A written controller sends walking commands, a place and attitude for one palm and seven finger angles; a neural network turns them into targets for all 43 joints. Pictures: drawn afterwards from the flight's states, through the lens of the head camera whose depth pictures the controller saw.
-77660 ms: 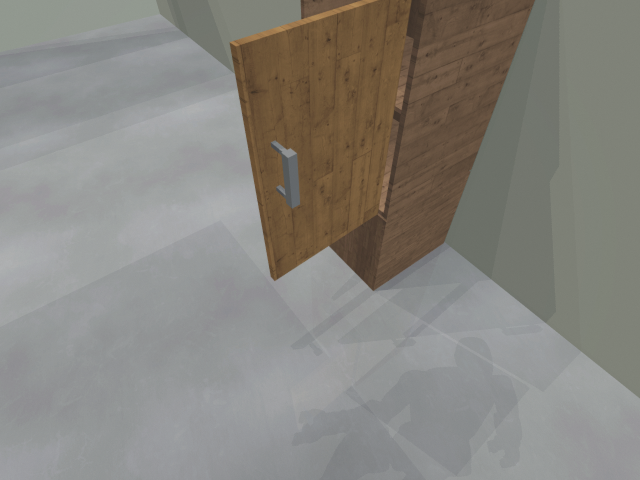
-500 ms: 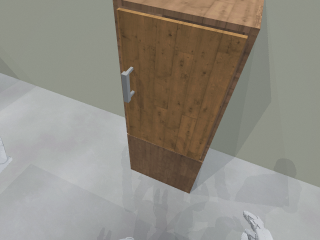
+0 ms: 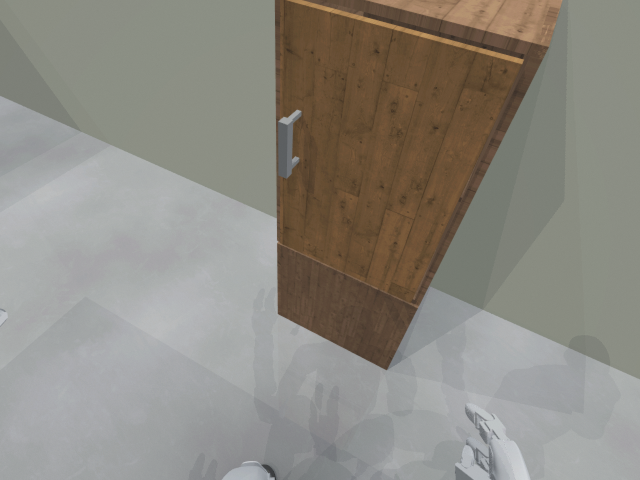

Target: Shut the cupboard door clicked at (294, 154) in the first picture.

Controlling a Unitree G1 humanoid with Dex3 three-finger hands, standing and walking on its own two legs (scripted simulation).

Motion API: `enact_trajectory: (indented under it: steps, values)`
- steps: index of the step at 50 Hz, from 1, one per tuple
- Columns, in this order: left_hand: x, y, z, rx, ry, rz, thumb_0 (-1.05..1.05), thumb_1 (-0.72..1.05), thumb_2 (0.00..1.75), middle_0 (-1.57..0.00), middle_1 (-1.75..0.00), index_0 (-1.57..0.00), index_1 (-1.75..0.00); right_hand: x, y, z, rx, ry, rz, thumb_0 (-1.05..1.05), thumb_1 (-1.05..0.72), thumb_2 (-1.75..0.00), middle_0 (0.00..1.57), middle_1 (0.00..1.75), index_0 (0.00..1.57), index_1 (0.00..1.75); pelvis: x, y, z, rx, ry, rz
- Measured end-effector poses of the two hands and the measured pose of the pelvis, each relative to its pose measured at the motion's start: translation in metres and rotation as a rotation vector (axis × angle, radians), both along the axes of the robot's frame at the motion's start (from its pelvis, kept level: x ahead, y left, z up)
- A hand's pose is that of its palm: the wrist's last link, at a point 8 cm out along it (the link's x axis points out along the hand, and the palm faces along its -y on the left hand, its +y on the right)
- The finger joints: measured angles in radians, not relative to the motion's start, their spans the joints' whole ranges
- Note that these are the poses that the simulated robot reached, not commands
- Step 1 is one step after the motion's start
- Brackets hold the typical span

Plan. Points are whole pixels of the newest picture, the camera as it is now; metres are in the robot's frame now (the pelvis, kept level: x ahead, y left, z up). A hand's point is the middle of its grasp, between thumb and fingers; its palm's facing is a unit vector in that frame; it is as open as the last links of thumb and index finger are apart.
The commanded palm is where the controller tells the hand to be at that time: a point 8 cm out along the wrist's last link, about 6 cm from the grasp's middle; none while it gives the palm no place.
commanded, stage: stop stepping back and stand still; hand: left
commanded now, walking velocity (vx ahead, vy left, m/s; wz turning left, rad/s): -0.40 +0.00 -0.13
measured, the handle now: (290, 144) +0.70 +0.12 +0.03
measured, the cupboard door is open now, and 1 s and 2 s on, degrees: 0 0 0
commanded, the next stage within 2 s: let the arm hang, fingers relaxed in 0.84 s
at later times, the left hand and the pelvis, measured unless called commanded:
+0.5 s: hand out of the picture +0.13 +0.28 +0.19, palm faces +0.44 -0.83 -0.36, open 7.4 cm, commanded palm +0.09 +0.31 +0.20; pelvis -0.08 +0.02 +0.01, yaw -5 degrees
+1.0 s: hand (6, 408) +0.14 +0.28 +0.13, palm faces +0.30 -0.85 -0.44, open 7.4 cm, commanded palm none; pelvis -0.10 +0.04 +0.01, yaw -5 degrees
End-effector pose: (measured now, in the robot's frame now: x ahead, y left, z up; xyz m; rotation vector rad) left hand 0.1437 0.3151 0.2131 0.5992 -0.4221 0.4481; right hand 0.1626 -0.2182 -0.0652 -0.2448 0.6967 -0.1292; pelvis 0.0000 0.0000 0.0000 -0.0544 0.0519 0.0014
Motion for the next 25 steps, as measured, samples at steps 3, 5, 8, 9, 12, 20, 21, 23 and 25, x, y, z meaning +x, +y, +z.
enact_trajectory:
  steps: [3,5,8,9,12,20,21,23,25]
  values:
    - [-0.003,-0.011,-0.011,-0.086,0.023,-0.018,0.01,0.89,0.90,-0.21,-0.30,-0.21,-0.30,-0.008,0.003,-0.001,0.008,0.017,0.016,0.01,-0.90,-0.90,0.20,0.30,0.20,0.30,-0.016,0.001,0.006,0.002,-0.013,-0.034]
    - [-0.001,-0.019,-0.011,-0.118,0.019,-0.055,0.01,0.89,0.90,-0.21,-0.30,-0.21,-0.30,-0.017,0.003,0.004,0.006,0.023,0.002,0.01,-0.90,-0.90,0.20,0.30,0.20,0.30,-0.021,0.003,0.010,0.016,-0.018,-0.053]
    - [0.006,-0.023,-0.006,-0.109,0.001,-0.134,0.01,0.89,0.90,-0.21,-0.30,-0.21,-0.30,-0.030,0.000,0.012,-0.007,-0.003,-0.054,0.01,-0.90,-0.90,0.20,0.30,0.21,0.30,-0.028,0.008,0.010,0.015,-0.021,-0.059]
    - [0.008,-0.023,-0.005,-0.097,0.004,-0.155,0.01,0.89,0.90,-0.21,-0.30,-0.21,-0.30,-0.035,-0.001,0.016,-0.009,-0.015,-0.073,0.01,-0.90,-0.90,0.20,0.30,0.21,0.30,-0.033,0.009,0.011,0.016,-0.025,-0.059]
    - [0.007,-0.019,-0.005,-0.058,0.059,-0.180,0.01,0.89,0.90,-0.21,-0.30,-0.21,-0.30,-0.053,-0.006,0.026,-0.011,-0.060,-0.115,0.01,-0.90,-0.90,0.20,0.30,0.20,0.30,-0.046,0.010,0.013,0.011,-0.032,-0.065]
    - [-0.048,-0.016,-0.003,-0.035,0.159,-0.138,0.01,0.89,0.90,-0.22,-0.30,-0.22,-0.30,-0.117,-0.026,0.025,-0.059,0.013,-0.135,0.01,-0.90,-0.90,0.20,0.30,0.20,0.30,-0.073,0.011,0.018,0.029,-0.049,-0.082]
    - [-0.054,-0.014,-0.004,-0.049,0.141,-0.128,0.01,0.89,0.90,-0.22,-0.30,-0.22,-0.31,-0.125,-0.029,0.022,-0.071,0.036,-0.140,0.01,-0.90,-0.90,0.20,0.30,0.20,0.30,-0.073,0.013,0.017,0.031,-0.053,-0.095]
    - [-0.058,-0.007,-0.007,-0.084,0.087,-0.105,0.01,0.89,0.90,-0.22,-0.30,-0.22,-0.31,-0.139,-0.032,0.015,-0.098,0.063,-0.156,0.01,-0.90,-0.90,0.20,0.30,0.20,0.30,-0.073,0.019,0.013,0.016,-0.059,-0.108]
    - [-0.055,0.001,-0.013,-0.125,0.032,-0.082,0.01,0.89,0.90,-0.22,-0.30,-0.22,-0.31,-0.151,-0.031,0.008,-0.112,0.080,-0.178,0.01,-0.90,-0.90,0.20,0.30,0.20,0.30,-0.079,0.024,0.009,0.010,-0.075,-0.092]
